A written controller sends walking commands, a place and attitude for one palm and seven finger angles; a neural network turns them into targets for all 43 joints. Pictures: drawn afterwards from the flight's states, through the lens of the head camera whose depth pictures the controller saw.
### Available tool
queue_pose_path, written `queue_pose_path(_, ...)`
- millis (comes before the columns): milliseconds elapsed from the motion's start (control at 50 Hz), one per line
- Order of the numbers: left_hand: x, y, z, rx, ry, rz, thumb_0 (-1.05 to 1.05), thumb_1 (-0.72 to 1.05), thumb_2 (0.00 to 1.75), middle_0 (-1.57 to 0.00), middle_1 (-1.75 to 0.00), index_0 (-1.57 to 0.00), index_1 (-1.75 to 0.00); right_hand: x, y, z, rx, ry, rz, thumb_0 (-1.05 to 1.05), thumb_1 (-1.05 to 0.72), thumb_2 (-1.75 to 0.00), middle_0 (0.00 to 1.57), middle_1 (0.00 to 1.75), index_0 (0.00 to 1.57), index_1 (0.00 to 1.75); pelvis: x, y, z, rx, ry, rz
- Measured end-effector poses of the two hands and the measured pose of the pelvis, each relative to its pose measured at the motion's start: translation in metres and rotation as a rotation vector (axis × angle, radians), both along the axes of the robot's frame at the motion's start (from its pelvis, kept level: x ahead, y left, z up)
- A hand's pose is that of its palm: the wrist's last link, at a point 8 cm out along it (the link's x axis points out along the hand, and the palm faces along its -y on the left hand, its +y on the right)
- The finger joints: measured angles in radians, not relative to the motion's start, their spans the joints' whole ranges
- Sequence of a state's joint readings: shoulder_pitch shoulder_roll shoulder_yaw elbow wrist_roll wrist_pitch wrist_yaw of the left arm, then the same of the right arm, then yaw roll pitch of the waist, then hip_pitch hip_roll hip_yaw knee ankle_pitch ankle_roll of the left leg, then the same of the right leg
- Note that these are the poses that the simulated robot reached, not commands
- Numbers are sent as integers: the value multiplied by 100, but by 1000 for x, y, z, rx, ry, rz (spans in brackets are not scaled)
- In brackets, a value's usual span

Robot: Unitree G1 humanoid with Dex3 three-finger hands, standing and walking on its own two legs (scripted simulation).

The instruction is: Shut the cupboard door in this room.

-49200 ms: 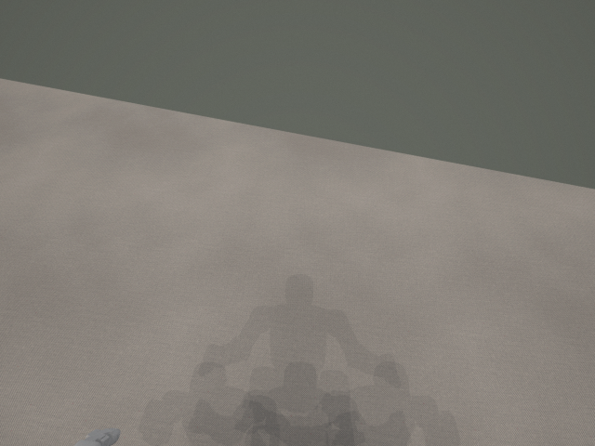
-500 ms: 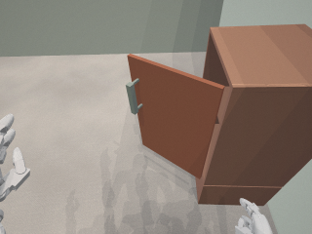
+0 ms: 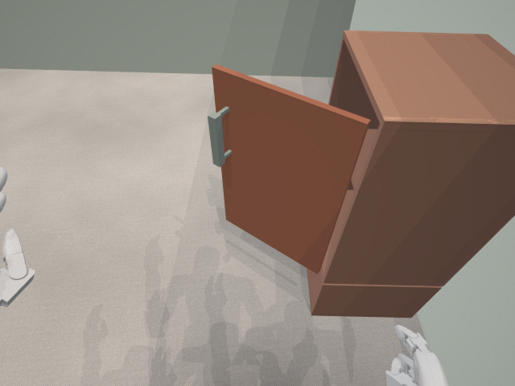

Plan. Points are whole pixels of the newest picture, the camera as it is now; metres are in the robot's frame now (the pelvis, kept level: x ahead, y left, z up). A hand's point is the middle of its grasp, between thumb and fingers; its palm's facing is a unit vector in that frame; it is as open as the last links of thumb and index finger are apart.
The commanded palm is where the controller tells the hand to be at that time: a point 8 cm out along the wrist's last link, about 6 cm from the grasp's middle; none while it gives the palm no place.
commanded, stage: step back with the hand held close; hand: left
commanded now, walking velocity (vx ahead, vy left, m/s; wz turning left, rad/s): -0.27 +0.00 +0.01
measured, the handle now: (222, 136) +0.71 +0.14 -0.03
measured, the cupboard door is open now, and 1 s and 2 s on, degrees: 56 56 56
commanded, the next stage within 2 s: stop stepping back and stand still in 1.26 s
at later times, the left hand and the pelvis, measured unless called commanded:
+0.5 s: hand (11, 303) +0.16 +0.26 +0.17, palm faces +0.46 -0.75 -0.48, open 7.4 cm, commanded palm +0.10 +0.29 +0.19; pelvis -0.04 -0.01 -0.01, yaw +0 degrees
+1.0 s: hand out of the picture +0.12 +0.24 +0.17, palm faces +0.43 -0.81 -0.40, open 7.5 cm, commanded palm +0.04 +0.28 +0.19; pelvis -0.09 -0.02 +0.00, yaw +1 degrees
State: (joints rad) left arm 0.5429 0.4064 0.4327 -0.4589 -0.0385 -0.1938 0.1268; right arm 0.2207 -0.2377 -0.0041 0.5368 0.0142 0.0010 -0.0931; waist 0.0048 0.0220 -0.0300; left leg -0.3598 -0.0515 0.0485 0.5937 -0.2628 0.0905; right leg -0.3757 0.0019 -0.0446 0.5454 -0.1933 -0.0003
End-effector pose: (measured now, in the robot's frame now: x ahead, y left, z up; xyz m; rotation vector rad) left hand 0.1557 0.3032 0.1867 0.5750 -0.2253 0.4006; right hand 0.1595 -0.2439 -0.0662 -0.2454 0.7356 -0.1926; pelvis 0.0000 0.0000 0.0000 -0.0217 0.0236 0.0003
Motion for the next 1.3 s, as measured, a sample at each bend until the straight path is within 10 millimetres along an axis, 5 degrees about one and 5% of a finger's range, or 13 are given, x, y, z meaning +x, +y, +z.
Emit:
queue_pose_path(340, -26, -3, 0, 34, -97, -30, 1, 88, 90, -21, -30, -21, -30, -47, -10, -7, -35, 27, -1, 1, -90, -89, 20, 30, 20, 30, -29, -3, -9, -17, -9, 6)
queue_pose_path(660, -45, -7, -1, 29, -139, -49, 1, 88, 90, -21, -30, -21, -30, -62, -6, -8, -32, 25, 10, 1, -91, -89, 20, 30, 20, 30, -49, -3, -12, -14, -1, 20)
queue_pose_path(860, -73, 11, 10, 72, -131, 17, 1, 88, 90, -21, -30, -21, -30, -62, 4, -4, -36, 32, 62, 1, -90, -89, 20, 30, 20, 30, -55, -6, -5, -51, 46, 58)
queue_pose_path(1020, -84, -26, 1, -40, -102, -82, 1, 89, 90, -20, -30, -20, -30, -60, 5, 8, 7, -46, 100, 1, -90, -89, 20, 30, 20, 30, -95, -20, 0, -38, 31, 21)
queue_pose_path(1120, -111, -37, 12, 41, -83, -135, 1, 88, 90, -21, -30, -21, -30, -81, -6, 22, 18, -104, 67, 1, -90, -89, 20, 30, 20, 30, -114, -27, 1, -34, 25, 34)
queue_pose_path(1300, -152, 3, 4, 1, -86, 1, 1, 88, 90, -21, -30, -21, -30, -145, -19, 9, -71, 51, 8, 1, -91, -89, 20, 30, 20, 30, -146, -9, 3, -29, 45, 69)
